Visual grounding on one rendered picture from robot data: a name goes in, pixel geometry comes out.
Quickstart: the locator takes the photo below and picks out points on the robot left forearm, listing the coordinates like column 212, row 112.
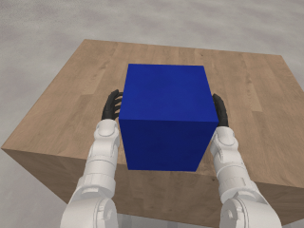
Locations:
column 101, row 163

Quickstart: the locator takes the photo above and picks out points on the robot right forearm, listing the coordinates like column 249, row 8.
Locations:
column 232, row 175

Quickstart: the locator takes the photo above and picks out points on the right robot upper arm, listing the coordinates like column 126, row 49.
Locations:
column 243, row 213

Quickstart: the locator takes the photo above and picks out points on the right robot hand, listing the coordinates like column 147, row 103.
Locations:
column 221, row 111

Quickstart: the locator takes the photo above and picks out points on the left robot hand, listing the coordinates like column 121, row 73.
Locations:
column 110, row 108

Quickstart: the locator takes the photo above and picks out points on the left robot upper arm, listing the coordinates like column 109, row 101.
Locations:
column 98, row 212

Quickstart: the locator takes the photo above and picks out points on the carton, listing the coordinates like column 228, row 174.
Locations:
column 167, row 117

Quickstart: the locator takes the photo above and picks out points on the pedestal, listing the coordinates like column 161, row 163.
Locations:
column 264, row 105

